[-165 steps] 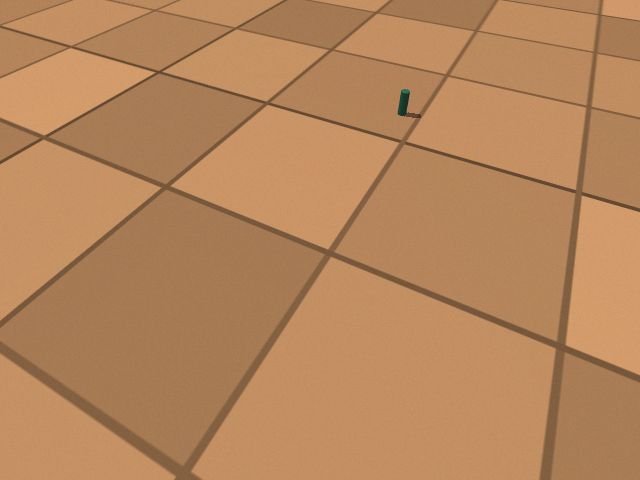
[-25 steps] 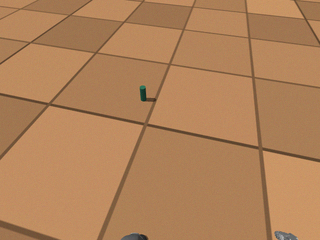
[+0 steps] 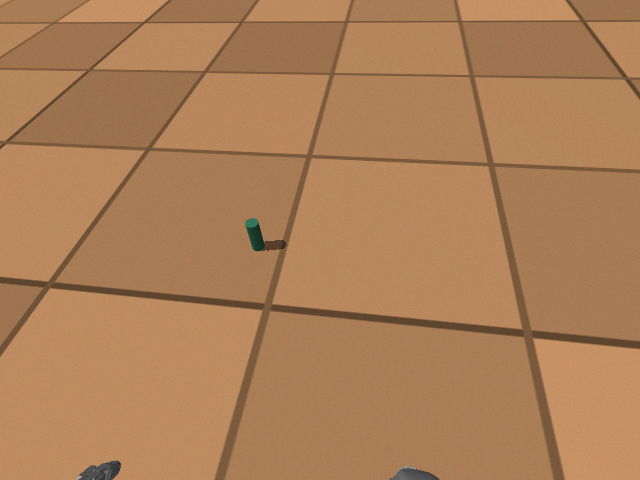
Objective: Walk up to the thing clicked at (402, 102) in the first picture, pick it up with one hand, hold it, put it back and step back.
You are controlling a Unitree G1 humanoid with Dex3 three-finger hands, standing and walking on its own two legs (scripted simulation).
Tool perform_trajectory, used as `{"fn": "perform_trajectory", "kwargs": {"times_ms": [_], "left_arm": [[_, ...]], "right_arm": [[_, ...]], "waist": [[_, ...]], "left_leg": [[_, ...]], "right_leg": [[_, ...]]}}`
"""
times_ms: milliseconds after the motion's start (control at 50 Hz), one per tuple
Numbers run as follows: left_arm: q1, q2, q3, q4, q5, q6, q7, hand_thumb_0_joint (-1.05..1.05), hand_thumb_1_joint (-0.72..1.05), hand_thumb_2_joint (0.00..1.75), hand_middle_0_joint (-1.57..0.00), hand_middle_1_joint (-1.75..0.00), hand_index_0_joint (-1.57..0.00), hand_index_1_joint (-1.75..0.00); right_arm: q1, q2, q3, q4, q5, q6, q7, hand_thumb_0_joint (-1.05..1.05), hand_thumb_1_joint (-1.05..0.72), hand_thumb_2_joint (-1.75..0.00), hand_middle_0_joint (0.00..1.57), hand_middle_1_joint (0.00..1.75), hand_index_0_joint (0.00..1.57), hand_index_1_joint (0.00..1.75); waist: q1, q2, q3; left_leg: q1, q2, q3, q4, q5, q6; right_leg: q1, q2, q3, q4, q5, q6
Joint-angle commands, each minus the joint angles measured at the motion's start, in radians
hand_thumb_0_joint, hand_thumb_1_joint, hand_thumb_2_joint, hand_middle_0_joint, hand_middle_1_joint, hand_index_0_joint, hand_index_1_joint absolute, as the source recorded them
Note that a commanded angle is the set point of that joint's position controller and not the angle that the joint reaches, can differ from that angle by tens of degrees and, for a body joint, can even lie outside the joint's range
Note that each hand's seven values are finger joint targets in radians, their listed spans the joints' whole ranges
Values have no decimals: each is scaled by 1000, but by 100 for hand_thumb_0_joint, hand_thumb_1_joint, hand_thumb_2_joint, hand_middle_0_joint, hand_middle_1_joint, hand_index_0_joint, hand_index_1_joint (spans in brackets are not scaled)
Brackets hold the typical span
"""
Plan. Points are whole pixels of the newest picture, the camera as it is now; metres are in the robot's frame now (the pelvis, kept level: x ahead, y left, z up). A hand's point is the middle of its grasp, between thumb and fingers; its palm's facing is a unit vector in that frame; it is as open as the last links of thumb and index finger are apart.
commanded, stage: walk up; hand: left
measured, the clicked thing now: (255, 235) +1.10 +0.31 -0.68
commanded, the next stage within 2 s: none
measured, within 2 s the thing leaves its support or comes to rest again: neither
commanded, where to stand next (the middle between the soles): +0.75 +0.09 m, yaw +0 degrees
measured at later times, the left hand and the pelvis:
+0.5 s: hand (113, 439) +0.22 +0.34 -0.14, palm faces +0.00 -0.93 -0.37, open 7.4 cm; pelvis +0.21 +0.05 +0.01, yaw +2 degrees
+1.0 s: hand (170, 283) +0.47 +0.29 -0.10, palm faces +0.00 -0.91 -0.41, open 7.4 cm; pelvis +0.39 +0.02 +0.01, yaw +1 degrees
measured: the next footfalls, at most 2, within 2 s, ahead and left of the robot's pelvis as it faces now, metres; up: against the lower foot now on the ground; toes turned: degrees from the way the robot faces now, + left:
left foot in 0.40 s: +0.30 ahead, +0.17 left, +0.00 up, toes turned +8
right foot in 0.82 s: +0.49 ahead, -0.09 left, +0.00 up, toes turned -5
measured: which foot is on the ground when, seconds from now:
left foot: up 0.00-0.38, down 0.40-0.84, up 0.86-1.00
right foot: down 0.00-0.42, up 0.44-0.80, down 0.82-1.00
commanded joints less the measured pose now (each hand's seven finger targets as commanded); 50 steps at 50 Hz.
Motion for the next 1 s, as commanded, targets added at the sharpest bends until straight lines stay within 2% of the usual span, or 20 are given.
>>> {"fn": "perform_trajectory", "kwargs": {"times_ms": [0, 40, 80, 160, 300, 360, 380, 400, 420, 460, 520, 600, 700, 780, 800, 820, 840, 880, 940, 980], "left_arm": [[152, 338, 83, -44, -23, -22, 41, 0, 90, 90, -20, -30, -20, -30], [89, 279, 64, -54, -24, -22, 44, 0, 90, 90, -20, -30, -20, -30], [79, 264, 59, -71, -15, -29, 40, 0, 90, 90, -20, -30, -20, -30], [96, 289, 72, -89, -7, -35, 37, 0, 90, 90, -20, -30, -20, -30], [80, 315, 70, -90, -5, -27, 29, 0, 90, 90, -20, -30, -20, -30], [71, 269, 47, -88, 0, -21, 34, 0, 90, 90, -20, -30, -20, -30], [109, 200, 24, -94, -6, -17, 37, 0, 90, 90, -20, -30, -20, -30], [137, 156, 14, -103, -22, -13, 36, 0, 90, 90, -20, -30, -20, -30], [105, 247, 26, -79, -14, -6, 55, 0, 90, 90, -20, -30, -20, -30], [163, 246, 20, -40, -31, -1, 49, 0, 90, 90, -20, -30, -20, -30], [188, 229, 25, -14, -25, 10, 36, 0, 90, 90, -20, -30, -20, -30], [82, 197, 23, -56, -13, 15, 17, 0, 90, 90, -20, -30, -20, -30], [26, 174, 32, -65, -10, 12, 2, 0, 90, 90, -20, -30, -20, -30], [129, 215, 56, -28, -5, -1, 14, 0, 90, 90, -20, -30, -20, -30], [231, 252, 74, -10, -1, -13, 28, 0, 90, 90, -20, -30, -20, -30], [301, 354, 102, -20, 2, -24, 42, 0, 90, 90, -20, -30, -20, -30], [289, 386, 99, -21, -13, -18, 43, 0, 90, 90, -20, -30, -20, -30], [184, 319, 80, -64, -29, -19, 51, 0, 90, 90, -20, -30, -20, -30], [114, 264, 59, -85, -20, -23, 53, 0, 90, 90, -20, -30, -20, -30], [126, 262, 60, -98, -11, -25, 49, 0, 90, 90, -20, -30, -20, -30]], "right_arm": [[-67, -214, -48, -96, 12, -35, -22, 0, -90, -90, 20, 30, 20, 30], [-4, -195, -43, -56, 8, -27, -13, 0, -90, -90, 20, 30, 20, 30], [13, -187, -48, -37, -5, -16, 1, 0, -90, -90, 20, 30, 20, 30], [-82, -169, -50, -68, -22, -14, 22, 0, -90, -90, 20, 30, 20, 30], [-156, -169, -67, -81, -18, -26, 40, 0, -90, -90, 20, 30, 20, 30], [18, -209, -86, -32, -20, -42, 21, 0, -90, -90, 20, 30, 20, 30], [166, -281, -112, 0, -38, -51, 4, 0, -90, -90, 20, 30, 20, 30], [147, -360, -124, -36, -27, -58, -8, 0, -90, -90, 20, 30, 20, 30], [110, -360, -126, -46, 5, -53, -8, 0, -90, -90, 20, 30, 20, 30], [-5, -272, -88, -84, 10, -54, -21, 0, -90, -90, 20, 30, 20, 30], [-34, -229, -70, -90, 5, -62, -24, 0, -90, -90, 20, 30, 20, 30], [-14, -242, -75, -107, -4, -65, -25, 0, -90, -90, 20, 30, 20, 30], [-35, -237, -70, -131, -3, -54, -18, 0, -90, -90, 20, 30, 20, 30], [-62, -215, -59, -155, -3, -38, -21, 0, -90, -90, 20, 30, 20, 30], [-18, -164, -41, -155, -2, -39, -20, 0, -90, -90, 20, 30, 20, 30], [34, -96, -16, -176, 1, -41, -18, 0, -90, -90, 20, 30, 20, 30], [-22, -198, -42, -158, -2, -30, -30, 0, -90, -90, 20, 30, 20, 30], [-26, -208, -48, -115, 9, -20, -34, 0, -90, -90, 20, 30, 20, 30], [28, -185, -47, -75, -1, -10, -17, 0, -90, -90, 20, 30, 20, 30], [24, -169, -50, -71, -11, -2, -2, 0, -90, -90, 20, 30, 20, 30]], "waist": [[105, -154, -81], [45, -204, -59], [36, -207, -56], [62, -189, -33], [51, -157, 5], [-58, -21, -85], [-115, 193, -180], [-86, 307, -141], [-74, 149, -119], [-2, 41, -72], [18, 101, -61], [-4, 107, -6], [1, 90, -18], [74, -21, -67], [122, -174, -140], [130, -390, -209], [143, -289, -173], [99, -143, -84], [35, -184, -39], [41, -199, -47]], "left_leg": [[-510, -7, -153, 367, 83, 27], [-426, 23, -140, 235, 149, 18], [-386, 23, -101, 158, 182, -2], [-385, 47, -59, -62, 230, -32], [-213, 31, -2, -237, 333, -3], [92, -19, 9, -334, 256, 34], [242, 107, -207, -443, 96, 88], [326, 312, -648, -600, 71, 158], [226, 367, -681, -601, 96, 230], [127, 256, -381, -561, 302, 157], [63, 214, -208, -564, 465, 180], [45, 223, -148, -588, 502, 221], [-34, 163, -69, -545, 450, 179], [-162, 130, -45, -334, 324, 135], [-203, 62, 15, -70, 354, 104], [-404, -59, 52, 211, 42, 44], [-506, -69, -37, 302, -76, 35], [-502, -5, -133, 352, 46, 25], [-386, 31, -109, 210, 132, 7], [-362, 20, -69, 107, 161, -5]], "right_leg": [[407, -325, 535, -400, -252, -226], [299, -233, 334, -407, -174, -171], [246, -206, 236, -417, -91, -182], [227, -226, 185, -440, -195, -208], [136, -223, 145, -408, -307, -167], [78, -148, 46, -57, 58, -110], [-15, -62, -18, 316, 75, -56], [-292, 110, 23, 480, -307, -14], [-283, 32, 134, 553, -335, -30], [-215, -9, 196, 501, -196, -23], [-148, -43, 149, 399, -140, 1], [-167, -63, 90, 211, -106, 21], [9, -22, 20, 5, 46, 4], [310, 33, 4, -97, 10, -14], [456, -7, 79, -189, -82, -41], [598, -289, 527, -301, -184, -129], [550, -396, 772, -375, -255, -260], [428, -333, 564, -363, -141, -241], [240, -226, 312, -375, -51, -191], [220, -198, 245, -374, -48, -190]]}}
